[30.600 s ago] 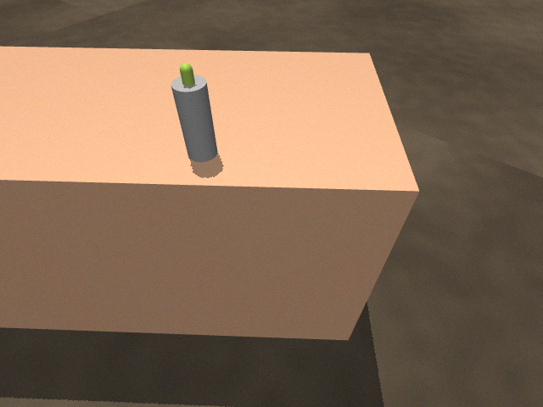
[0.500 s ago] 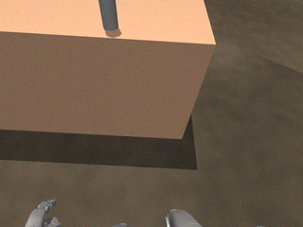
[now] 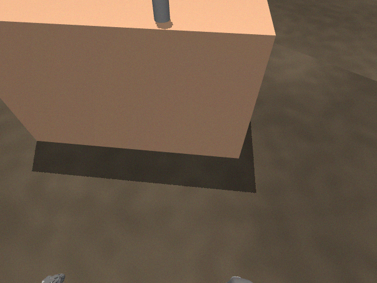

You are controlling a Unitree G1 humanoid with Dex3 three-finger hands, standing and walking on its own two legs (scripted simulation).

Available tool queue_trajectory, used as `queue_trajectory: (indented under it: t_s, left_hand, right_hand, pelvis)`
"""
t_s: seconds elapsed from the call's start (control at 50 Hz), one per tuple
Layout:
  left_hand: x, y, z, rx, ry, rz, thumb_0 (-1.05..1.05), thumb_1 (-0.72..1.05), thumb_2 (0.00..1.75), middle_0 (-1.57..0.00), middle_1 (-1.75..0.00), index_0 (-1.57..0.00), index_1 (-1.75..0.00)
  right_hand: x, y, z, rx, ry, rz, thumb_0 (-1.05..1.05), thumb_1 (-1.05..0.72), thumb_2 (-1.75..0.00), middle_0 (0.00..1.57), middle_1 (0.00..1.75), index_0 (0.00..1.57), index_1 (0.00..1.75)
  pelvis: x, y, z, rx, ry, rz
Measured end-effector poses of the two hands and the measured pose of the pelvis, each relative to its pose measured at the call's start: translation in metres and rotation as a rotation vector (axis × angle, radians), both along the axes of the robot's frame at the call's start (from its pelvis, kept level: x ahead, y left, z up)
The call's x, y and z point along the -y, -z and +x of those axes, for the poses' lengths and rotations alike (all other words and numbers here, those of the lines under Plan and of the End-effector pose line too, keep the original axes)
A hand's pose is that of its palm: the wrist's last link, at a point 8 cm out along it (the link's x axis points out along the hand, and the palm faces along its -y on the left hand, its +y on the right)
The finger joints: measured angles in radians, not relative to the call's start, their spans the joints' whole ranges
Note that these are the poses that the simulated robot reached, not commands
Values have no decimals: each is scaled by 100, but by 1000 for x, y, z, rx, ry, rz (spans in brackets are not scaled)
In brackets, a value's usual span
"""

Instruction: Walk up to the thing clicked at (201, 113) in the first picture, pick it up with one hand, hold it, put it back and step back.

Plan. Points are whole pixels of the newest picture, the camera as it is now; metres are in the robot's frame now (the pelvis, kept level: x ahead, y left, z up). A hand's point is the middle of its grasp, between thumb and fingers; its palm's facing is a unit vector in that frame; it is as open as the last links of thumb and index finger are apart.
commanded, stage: step back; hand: left
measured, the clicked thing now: out of the picture +1.04 +0.16 +0.15
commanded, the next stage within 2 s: stand in 0.96 s
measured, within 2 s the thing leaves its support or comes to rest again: neither
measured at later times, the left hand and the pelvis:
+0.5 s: hand out of the picture +0.02 +0.28 -0.14, palm faces +0.01 -0.94 -0.35, open 7.4 cm; pelvis -0.02 +0.01 +0.01, yaw +0 degrees
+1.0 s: hand (89, 276) +0.16 +0.25 -0.12, palm faces -0.03 -0.93 -0.35, open 7.4 cm; pelvis +0.03 +0.00 +0.02, yaw -3 degrees
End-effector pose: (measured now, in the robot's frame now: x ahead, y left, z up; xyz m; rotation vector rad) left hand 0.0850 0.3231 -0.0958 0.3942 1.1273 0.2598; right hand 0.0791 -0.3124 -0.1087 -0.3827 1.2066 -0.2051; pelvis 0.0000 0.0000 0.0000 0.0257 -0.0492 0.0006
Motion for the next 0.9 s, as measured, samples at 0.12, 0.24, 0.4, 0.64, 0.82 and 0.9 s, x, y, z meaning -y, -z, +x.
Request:
queue_trajectory:
  t_s: [0.12,0.24,0.4,0.64,0.82,0.9]
  left_hand:
    - [-1,4,-32,-38,-20,-56,0,91,90,-20,-30,-20,-30]
    - [10,5,-61,-102,-12,-68,0,91,90,-20,-30,-20,-30]
    - [19,-1,-82,-95,-44,-78,0,91,90,-20,-30,-20,-30]
    - [-4,10,-30,-101,-13,-84,0,91,90,-20,-30,-20,-30]
    - [13,-2,23,-35,31,-63,0,91,90,-20,-30,-20,-30]
    - [22,-7,46,-4,35,-72,0,91,90,-20,-30,-20,-30]
  right_hand:
    - [-15,-14,-37,8,13,19,1,-91,-90,21,30,20,30]
    - [-5,-17,-43,60,40,32,1,-90,-90,21,30,20,30]
    - [4,-20,-38,40,25,21,1,-91,-90,21,30,20,30]
    - [-24,-22,-19,53,36,19,1,-91,-90,21,30,20,30]
    - [-19,-11,6,51,80,64,1,-91,-90,21,30,20,30]
    - [-17,-11,18,50,77,70,1,-91,-90,21,30,20,30]
  pelvis:
    - [-4,-11,-19,8,19,-14]
    - [4,-13,-28,1,55,-34]
    - [2,-19,-27,-3,31,-42]
    - [-14,-16,-3,-9,41,-23]
    - [-2,-17,20,-10,44,-34]
    - [0,-20,29,-13,43,-29]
